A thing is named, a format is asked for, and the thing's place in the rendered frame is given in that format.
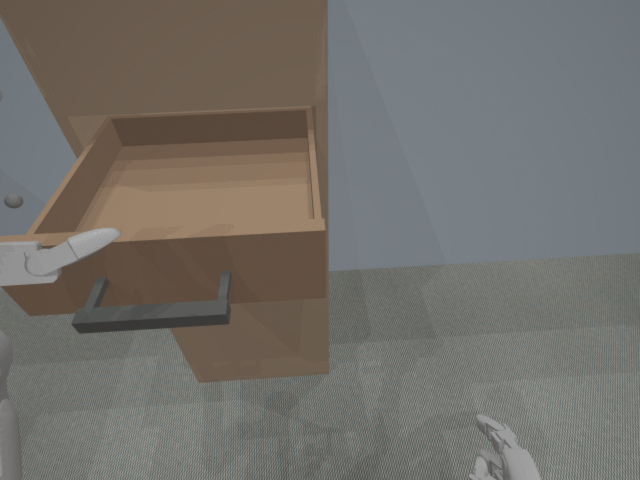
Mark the handle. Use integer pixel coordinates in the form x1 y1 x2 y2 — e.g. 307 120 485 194
71 270 232 334

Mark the drawer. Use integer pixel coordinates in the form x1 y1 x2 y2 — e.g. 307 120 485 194
0 107 326 316

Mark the cabinet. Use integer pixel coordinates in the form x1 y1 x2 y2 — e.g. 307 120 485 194
0 0 329 383

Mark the right robot hand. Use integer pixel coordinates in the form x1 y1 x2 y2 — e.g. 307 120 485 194
469 414 542 480

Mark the robot left forearm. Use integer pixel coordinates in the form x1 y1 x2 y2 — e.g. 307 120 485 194
0 330 23 480

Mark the left robot hand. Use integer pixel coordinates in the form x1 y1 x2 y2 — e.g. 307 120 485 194
0 90 121 286

